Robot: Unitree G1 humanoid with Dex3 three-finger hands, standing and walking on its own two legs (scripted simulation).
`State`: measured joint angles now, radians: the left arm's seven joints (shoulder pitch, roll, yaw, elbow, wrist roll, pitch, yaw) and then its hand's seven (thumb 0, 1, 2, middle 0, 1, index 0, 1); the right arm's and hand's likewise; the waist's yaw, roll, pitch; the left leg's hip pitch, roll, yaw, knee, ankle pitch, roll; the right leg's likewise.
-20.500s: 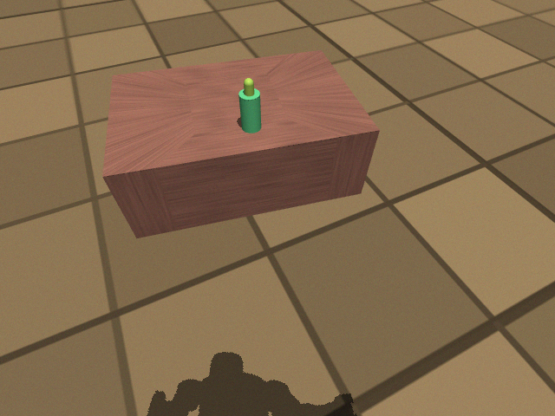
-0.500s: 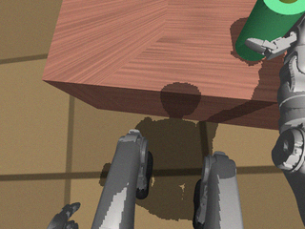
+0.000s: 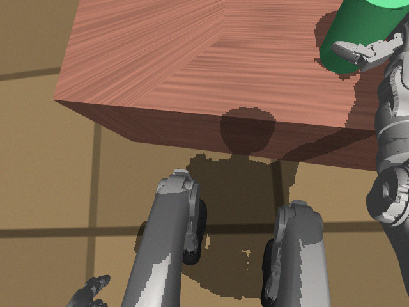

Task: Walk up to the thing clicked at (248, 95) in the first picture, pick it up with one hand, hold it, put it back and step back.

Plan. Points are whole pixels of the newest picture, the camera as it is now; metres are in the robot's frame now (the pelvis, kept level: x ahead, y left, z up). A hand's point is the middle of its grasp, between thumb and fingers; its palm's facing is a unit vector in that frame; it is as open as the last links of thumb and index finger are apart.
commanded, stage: loosen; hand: right
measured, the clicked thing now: (372, 8) +0.58 -0.13 +0.04
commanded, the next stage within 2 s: open in 0.04 s
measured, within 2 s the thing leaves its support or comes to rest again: neither
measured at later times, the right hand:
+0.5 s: hand (370, 21) +0.59 -0.14 +0.01, palm faces +0.03 +1.00 -0.03, open 11.4 cm
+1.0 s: hand out of the picture +0.59 -0.17 +0.09, palm faces +0.09 +0.99 -0.06, open 13.3 cm
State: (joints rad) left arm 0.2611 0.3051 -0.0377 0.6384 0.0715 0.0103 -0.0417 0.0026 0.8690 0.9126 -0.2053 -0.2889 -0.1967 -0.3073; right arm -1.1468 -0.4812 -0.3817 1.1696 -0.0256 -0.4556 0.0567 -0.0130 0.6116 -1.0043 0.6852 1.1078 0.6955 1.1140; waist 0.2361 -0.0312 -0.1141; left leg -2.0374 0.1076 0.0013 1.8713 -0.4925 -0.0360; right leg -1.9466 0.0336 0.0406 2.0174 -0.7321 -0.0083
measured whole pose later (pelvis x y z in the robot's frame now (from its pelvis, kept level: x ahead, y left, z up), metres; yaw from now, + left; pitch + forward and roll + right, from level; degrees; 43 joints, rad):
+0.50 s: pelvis -0.01 +0.00 -0.01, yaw +0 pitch +37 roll +4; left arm 0.26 0.31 -0.05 0.63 0.07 0.02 -0.04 0.00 0.89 0.91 -0.21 -0.30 -0.21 -0.31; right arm -1.17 -0.50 -0.37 1.18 -0.03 -0.43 0.07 -0.01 0.40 -0.55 0.79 0.70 0.80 0.70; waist 0.25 -0.03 -0.11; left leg -2.06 0.11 0.00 1.88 -0.48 -0.04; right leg -1.97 0.04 0.04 2.04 -0.72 -0.01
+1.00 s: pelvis +0.00 +0.00 +0.04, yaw +1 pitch +36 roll +3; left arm 0.25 0.29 -0.04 0.63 0.02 0.03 0.00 0.00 0.88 0.91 -0.21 -0.29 -0.20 -0.31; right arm -1.12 -0.55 -0.42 1.04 -0.01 -0.31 0.09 -0.01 0.28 -0.42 0.47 0.46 0.47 0.46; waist 0.22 -0.04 -0.12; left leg -1.90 0.09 0.01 1.75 -0.48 -0.04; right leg -1.81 0.02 0.04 1.90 -0.71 -0.01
